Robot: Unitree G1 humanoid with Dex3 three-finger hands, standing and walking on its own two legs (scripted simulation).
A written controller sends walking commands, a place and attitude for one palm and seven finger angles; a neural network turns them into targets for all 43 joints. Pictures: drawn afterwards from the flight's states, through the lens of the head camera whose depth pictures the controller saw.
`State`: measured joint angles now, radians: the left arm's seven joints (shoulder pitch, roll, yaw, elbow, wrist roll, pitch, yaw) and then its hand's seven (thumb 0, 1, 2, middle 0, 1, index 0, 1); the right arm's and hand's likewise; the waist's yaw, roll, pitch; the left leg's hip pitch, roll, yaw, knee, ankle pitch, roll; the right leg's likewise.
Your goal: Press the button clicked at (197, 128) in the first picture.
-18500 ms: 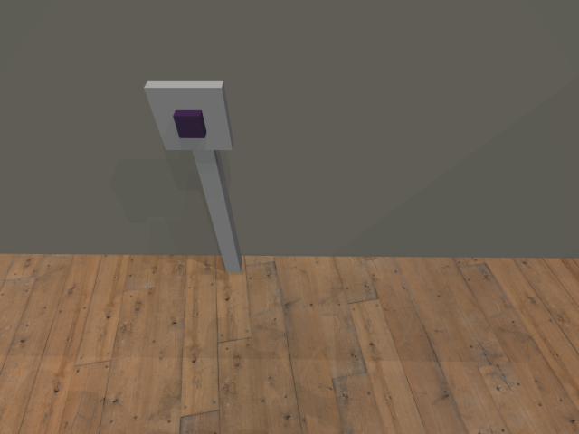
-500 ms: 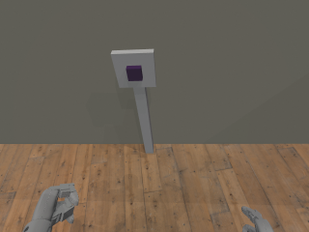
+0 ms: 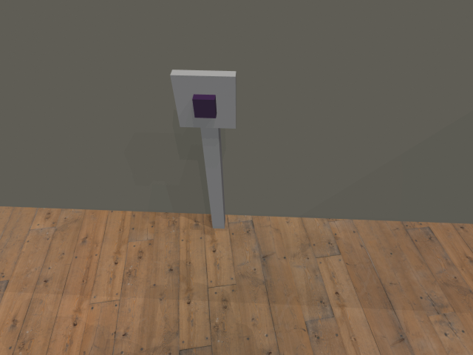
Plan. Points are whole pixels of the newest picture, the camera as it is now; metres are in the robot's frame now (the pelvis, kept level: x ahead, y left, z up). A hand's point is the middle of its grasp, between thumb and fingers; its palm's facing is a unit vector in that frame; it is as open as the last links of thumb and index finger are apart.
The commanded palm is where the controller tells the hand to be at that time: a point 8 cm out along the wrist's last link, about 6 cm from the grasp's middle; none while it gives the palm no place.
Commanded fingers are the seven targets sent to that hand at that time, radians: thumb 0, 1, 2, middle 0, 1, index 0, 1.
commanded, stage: let the arm hang, fingers relaxed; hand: left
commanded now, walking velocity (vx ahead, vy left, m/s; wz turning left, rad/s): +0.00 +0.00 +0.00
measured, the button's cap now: (205, 105) +0.76 +0.14 -0.02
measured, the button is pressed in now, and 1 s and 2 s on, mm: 0 0 0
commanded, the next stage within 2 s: stand and wait in 0.46 s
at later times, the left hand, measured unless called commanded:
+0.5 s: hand out of the picture +0.00 +0.16 -0.18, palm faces +0.04 -0.99 -0.16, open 7.4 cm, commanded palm none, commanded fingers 0.00 0.90 0.90 -0.20 -0.30 -0.20 -0.30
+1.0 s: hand out of the picture +0.01 +0.16 -0.17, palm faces +0.03 -0.99 -0.17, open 7.4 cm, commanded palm none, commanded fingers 0.00 0.90 0.90 -0.20 -0.30 -0.20 -0.30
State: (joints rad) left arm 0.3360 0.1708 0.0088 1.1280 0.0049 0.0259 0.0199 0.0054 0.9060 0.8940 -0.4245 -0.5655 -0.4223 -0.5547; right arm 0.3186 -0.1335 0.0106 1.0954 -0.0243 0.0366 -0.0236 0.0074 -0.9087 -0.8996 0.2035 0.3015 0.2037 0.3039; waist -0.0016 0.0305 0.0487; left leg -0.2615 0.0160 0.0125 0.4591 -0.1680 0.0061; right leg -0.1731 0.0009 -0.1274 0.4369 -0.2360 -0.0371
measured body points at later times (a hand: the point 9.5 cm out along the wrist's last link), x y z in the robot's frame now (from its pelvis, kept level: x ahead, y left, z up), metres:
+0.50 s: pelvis +0.01 +0.00 +0.00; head +0.02 +0.01 +0.45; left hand +0.00 +0.21 -0.16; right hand -0.02 -0.20 -0.16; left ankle +0.05 +0.11 -0.74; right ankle +0.00 -0.09 -0.74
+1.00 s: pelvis +0.03 +0.00 +0.00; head +0.04 +0.00 +0.45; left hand +0.01 +0.21 -0.16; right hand +0.01 -0.21 -0.16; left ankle +0.05 +0.11 -0.74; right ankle +0.00 -0.09 -0.74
